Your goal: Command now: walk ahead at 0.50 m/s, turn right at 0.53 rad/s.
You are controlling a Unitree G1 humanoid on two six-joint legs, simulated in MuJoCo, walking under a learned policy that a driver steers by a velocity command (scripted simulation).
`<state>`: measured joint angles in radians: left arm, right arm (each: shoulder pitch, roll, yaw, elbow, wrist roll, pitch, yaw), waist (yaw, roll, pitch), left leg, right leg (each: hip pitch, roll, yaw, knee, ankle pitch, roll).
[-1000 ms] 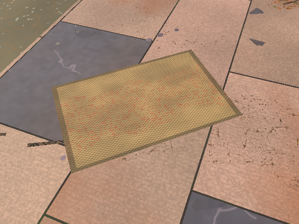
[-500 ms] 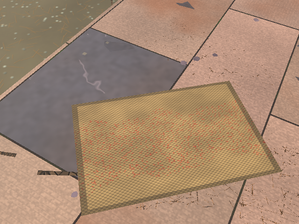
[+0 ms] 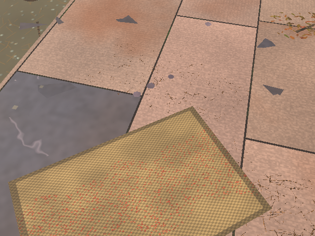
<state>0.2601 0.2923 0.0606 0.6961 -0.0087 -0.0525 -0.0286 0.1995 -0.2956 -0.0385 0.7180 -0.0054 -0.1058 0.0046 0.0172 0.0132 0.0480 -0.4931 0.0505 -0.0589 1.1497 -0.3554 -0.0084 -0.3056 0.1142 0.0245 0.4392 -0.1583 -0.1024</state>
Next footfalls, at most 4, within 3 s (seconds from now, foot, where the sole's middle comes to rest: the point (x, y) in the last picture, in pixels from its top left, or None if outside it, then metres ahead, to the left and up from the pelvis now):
0.30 left None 0.35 0.14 -0.77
0.74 right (204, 220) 0.52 -0.15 -0.77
1.24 left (141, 161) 0.80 0.13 -0.77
1.74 right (163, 109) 1.12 0.03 -0.77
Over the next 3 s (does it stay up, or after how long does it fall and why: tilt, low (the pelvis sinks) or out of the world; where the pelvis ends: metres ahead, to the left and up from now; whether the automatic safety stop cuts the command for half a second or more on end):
stays up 1.43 0.54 0.01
